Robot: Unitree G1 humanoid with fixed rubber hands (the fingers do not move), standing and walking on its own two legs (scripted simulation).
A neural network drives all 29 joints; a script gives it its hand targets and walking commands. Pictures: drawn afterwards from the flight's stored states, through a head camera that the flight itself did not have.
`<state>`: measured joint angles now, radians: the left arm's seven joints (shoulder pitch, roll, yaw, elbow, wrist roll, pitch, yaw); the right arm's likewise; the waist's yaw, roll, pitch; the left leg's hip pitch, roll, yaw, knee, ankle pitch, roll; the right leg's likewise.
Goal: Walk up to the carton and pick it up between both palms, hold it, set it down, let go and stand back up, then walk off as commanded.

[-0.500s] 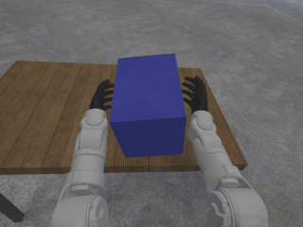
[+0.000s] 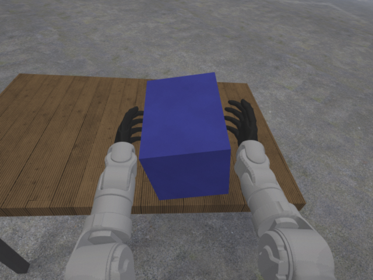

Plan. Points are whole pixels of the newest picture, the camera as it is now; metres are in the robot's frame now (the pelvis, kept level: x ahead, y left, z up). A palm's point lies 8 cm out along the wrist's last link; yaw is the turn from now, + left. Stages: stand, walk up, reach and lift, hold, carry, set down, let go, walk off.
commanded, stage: set down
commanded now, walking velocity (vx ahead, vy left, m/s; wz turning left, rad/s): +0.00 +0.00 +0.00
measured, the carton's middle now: (187, 136) +0.45 +0.02 +0.09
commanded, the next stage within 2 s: none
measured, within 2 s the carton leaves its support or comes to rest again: neither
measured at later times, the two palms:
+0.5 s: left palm (127, 144) +0.40 +0.16 +0.10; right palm (243, 136) +0.42 -0.10 +0.13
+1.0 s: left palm (127, 146) +0.41 +0.17 +0.07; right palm (235, 135) +0.45 -0.09 +0.10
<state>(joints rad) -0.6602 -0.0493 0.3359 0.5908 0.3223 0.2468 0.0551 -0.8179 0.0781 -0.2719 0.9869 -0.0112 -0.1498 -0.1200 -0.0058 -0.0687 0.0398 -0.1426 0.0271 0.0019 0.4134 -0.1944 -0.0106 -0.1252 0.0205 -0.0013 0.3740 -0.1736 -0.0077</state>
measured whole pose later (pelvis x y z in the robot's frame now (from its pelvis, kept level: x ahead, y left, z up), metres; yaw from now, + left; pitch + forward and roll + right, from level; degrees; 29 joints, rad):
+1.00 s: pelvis +0.03 +0.00 +0.00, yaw +0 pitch +2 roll -1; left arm -0.66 -0.08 0.39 0.74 0.32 0.05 0.13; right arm -0.88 0.05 -0.39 1.12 -0.06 -0.21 -0.02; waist 0.03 -0.04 0.01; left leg -0.22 0.03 0.00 0.41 -0.22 -0.01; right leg -0.20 0.02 0.00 0.37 -0.20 -0.01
